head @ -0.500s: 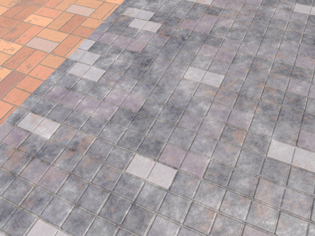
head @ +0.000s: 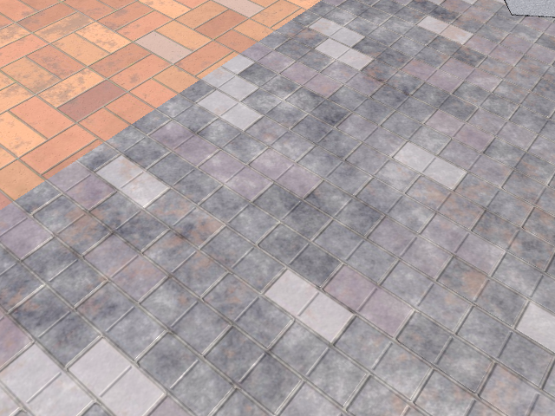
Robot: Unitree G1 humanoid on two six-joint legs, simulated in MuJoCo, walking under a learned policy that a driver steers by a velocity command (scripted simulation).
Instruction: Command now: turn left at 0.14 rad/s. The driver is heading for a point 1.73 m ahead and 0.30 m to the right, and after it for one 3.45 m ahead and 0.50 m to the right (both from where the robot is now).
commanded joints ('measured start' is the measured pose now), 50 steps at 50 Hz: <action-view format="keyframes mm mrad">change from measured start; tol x32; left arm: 1 -15 59 8 -44 -4 -14 12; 50 -122 41 4 -8 10 -135 -28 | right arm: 1 20 -155 -32 -18 -7 -12 -5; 50 284 -141 -42 223 -8 -111 -7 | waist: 1 -33 160 -47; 9 94 -183 75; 24 -24 -70 31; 27 -172 337 -211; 50 43 116 -49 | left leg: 1 14 264 -199 -82 318 132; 7 -261 182 -264 -29 -442 82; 13 -498 92 -8 515 -160 -19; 25 45 45 122 107 1 -15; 29 234 445 -548 -215 -511 140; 50 264 284 26 27 902 69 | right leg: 1 43 16 -8 -114 -20 -15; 6 268 48 -41 -384 20 -75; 10 318 -338 552 -736 -374 -300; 24 188 -189 126 -579 253 -201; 29 -326 12 68 380 -61 -139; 50 10 70 -117 -266 236 -162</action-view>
